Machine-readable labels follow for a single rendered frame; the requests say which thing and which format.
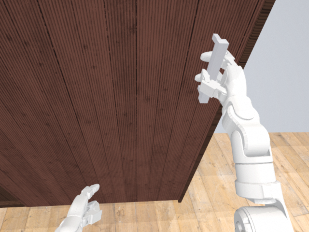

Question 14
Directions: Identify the robot right forearm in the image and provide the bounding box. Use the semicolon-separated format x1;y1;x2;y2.
222;95;294;232

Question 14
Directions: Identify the right robot upper arm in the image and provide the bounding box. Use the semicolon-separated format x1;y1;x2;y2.
234;205;293;232

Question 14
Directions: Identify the wardrobe door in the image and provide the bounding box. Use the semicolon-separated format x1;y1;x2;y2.
0;0;265;207
0;186;18;201

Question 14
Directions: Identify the robot left forearm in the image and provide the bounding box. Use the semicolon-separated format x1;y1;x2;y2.
55;216;83;232

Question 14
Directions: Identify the right robot hand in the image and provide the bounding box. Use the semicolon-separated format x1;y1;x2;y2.
195;50;247;106

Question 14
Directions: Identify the handle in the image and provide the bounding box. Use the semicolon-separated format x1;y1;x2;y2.
197;34;229;103

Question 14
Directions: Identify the left robot hand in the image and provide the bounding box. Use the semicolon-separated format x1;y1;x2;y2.
67;184;102;227

